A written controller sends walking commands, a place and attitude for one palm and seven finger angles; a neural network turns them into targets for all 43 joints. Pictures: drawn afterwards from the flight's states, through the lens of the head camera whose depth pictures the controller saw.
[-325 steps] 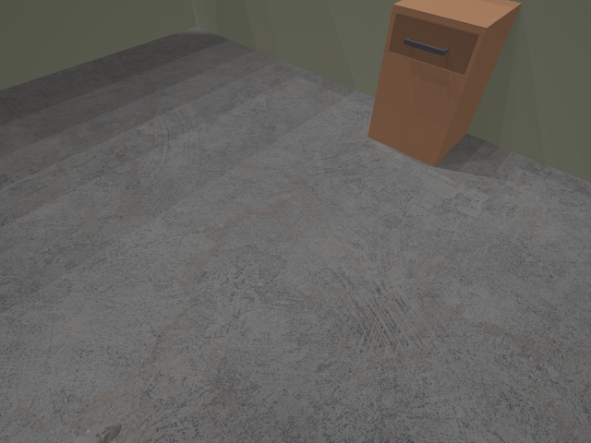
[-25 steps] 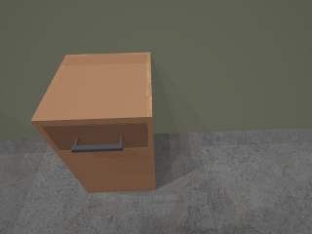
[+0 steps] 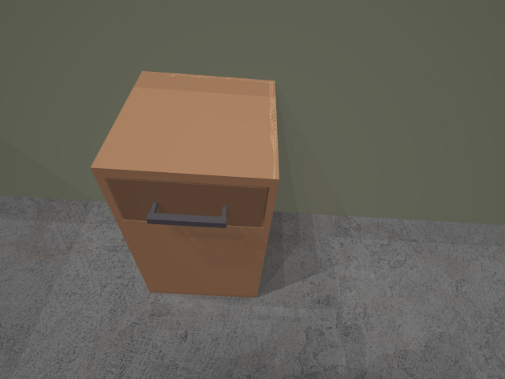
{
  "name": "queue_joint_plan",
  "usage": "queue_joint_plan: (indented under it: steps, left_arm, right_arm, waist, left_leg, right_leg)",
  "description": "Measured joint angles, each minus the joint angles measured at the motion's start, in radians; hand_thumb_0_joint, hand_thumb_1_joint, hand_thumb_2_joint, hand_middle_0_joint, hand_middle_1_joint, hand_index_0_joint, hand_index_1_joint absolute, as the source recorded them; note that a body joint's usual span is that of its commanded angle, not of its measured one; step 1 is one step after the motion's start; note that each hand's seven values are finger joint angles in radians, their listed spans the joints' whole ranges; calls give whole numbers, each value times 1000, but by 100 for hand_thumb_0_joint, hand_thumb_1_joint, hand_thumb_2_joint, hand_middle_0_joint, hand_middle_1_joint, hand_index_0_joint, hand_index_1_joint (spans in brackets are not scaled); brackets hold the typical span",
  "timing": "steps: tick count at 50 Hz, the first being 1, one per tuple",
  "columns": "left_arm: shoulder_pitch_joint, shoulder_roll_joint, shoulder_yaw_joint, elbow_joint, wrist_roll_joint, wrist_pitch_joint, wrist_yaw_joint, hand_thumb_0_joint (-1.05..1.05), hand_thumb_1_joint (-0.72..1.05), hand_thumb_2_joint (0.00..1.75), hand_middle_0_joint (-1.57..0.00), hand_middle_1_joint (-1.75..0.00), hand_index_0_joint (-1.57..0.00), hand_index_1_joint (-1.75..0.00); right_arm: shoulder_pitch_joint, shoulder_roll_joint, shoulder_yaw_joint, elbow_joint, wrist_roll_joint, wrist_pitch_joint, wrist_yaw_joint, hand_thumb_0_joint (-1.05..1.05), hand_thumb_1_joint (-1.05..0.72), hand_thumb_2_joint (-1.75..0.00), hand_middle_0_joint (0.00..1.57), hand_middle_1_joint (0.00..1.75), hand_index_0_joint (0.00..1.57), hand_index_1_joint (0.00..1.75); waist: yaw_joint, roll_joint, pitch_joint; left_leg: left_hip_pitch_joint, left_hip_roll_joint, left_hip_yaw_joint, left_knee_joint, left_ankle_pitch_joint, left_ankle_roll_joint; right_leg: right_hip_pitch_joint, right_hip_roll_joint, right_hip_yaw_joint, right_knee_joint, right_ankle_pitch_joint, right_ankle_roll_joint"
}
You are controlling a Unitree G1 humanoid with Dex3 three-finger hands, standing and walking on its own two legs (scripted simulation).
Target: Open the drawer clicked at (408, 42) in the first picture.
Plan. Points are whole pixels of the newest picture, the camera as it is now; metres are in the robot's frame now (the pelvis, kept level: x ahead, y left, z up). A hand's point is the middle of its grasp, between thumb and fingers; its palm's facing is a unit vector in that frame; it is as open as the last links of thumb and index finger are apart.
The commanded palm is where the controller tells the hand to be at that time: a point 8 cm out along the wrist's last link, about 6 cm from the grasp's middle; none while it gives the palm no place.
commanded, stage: come to a stop and stand still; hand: left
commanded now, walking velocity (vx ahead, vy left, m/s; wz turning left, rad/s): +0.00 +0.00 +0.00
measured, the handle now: (188, 214) +0.51 +0.20 -0.17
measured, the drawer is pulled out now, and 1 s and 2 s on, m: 0.00 0.00 0.00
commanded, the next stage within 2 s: look again from close up in 1.40 s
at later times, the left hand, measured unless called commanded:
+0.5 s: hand out of the picture -0.04 +0.13 -0.17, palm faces +0.02 -0.99 -0.17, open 7.3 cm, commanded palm none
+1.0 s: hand out of the picture -0.03 +0.11 -0.17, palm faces +0.06 -0.98 -0.17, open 7.4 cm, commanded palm none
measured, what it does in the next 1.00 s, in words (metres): steps on the spot: right foot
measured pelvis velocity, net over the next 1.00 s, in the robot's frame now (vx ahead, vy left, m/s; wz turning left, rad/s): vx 0.00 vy -0.04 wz -0.01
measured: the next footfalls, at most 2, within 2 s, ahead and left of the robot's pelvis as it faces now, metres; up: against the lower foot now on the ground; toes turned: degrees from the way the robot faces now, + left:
right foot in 0.12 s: -0.03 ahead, -0.11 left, +0.00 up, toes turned -3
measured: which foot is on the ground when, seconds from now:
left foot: down 0.00-1.00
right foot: up 0.00-0.10, down 0.12-1.00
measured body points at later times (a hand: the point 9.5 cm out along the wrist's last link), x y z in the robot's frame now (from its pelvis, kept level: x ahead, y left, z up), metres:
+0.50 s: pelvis -0.03 -0.02 +0.00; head -0.03 -0.03 +0.45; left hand -0.04 +0.18 -0.16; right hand -0.06 -0.24 -0.16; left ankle +0.00 +0.10 -0.74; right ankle -0.07 -0.11 -0.74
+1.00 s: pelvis +0.00 -0.04 +0.00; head +0.00 -0.05 +0.45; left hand -0.03 +0.16 -0.16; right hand -0.03 -0.24 -0.17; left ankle +0.00 +0.10 -0.74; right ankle -0.07 -0.11 -0.74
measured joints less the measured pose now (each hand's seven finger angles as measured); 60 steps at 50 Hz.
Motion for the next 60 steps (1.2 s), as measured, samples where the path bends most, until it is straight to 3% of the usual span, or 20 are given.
queue_joint_plan:
  steps: [5,7,10,19,33,47,60]
  left_arm:
    - [57,-18,-26,39,-6,-13,1,1,91,90,-20,-30,-20,-30]
    - [69,-30,-37,60,-8,-28,6,1,91,90,-20,-30,-20,-30]
    - [80,-67,-57,87,-11,-44,8,1,91,90,-20,-30,-20,-30]
    - [83,-94,-74,102,-17,-56,12,1,91,90,-20,-30,-20,-30]
    - [102,-112,-72,109,-21,-62,10,1,91,90,-20,-30,-20,-30]
    - [117,-122,-73,110,-20,-75,19,1,91,90,-20,-30,-20,-30]
    - [124,-120,-71,108,-17,-79,24,1,91,90,-20,-30,-20,-30]
  right_arm:
    - [-4,-6,3,15,7,-17,0,0,-92,-90,20,30,20,30]
    - [-2,-8,3,28,16,-25,2,0,-91,-90,20,30,20,30]
    - [3,-29,-3,53,24,-26,-2,0,-93,-90,20,30,20,30]
    - [63,-7,24,128,18,-17,3,0,-92,-90,20,30,20,30]
    - [133,25,28,162,13,-16,-4,0,-90,-90,20,30,20,30]
    - [96,43,33,151,16,-32,-10,0,-90,-90,20,30,20,30]
    - [71,14,30,144,16,-32,-21,1,-91,-90,20,30,20,30]
  waist:
    - [-3,12,-8]
    - [-4,19,-7]
    - [-19,71,0]
    - [-30,50,-5]
    - [-39,53,9]
    - [-27,52,-7]
    - [-20,46,-8]
  left_leg:
    - [-6,-21,28,-40,30,4]
    - [-20,-25,37,-21,26,-2]
    - [-6,-4,26,-38,39,-12]
    - [41,13,11,-84,77,-30]
    - [15,35,-2,-80,84,-48]
    - [33,40,-6,-73,55,-60]
    - [55,48,-9,-59,24,-73]
  right_leg:
    - [167,-12,-28,-285,12,8]
    - [236,-13,-27,-435,55,-14]
    - [263,10,-38,-481,71,-31]
    - [306,31,-52,-516,103,-48]
    - [290,54,-63,-530,116,-69]
    - [316,60,-65,-538,93,-77]
    - [347,69,-66,-542,70,-86]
